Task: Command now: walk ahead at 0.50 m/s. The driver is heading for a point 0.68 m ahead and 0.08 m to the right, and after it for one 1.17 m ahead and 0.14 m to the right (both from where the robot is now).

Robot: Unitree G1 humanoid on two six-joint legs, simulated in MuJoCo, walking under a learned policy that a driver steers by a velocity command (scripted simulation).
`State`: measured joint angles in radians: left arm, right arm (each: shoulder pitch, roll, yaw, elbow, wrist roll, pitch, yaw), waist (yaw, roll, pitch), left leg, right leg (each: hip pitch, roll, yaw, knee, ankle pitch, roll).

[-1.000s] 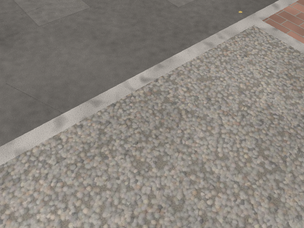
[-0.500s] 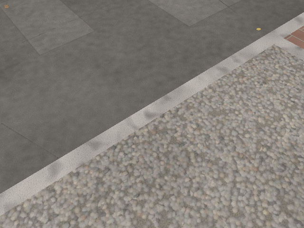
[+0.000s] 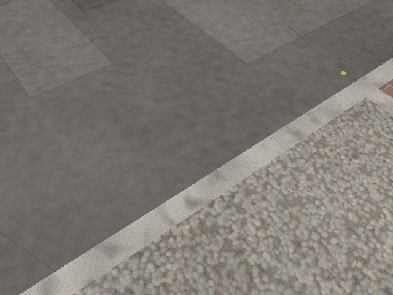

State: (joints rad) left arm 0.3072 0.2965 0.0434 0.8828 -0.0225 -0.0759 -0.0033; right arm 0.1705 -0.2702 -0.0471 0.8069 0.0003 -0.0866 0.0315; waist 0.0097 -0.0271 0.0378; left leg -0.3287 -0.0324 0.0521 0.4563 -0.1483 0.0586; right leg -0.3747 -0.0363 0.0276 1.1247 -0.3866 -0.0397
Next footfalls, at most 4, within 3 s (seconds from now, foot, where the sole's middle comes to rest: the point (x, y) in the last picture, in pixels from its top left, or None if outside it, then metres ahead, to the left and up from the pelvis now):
0.40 right None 0.39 -0.15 -0.77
0.92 left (179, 232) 0.70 0.08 -0.77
1.28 right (246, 236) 0.69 -0.16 -0.77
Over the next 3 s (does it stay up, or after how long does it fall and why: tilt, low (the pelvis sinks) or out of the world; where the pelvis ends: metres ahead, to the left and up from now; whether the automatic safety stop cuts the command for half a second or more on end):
stays up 0.65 -0.03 0.00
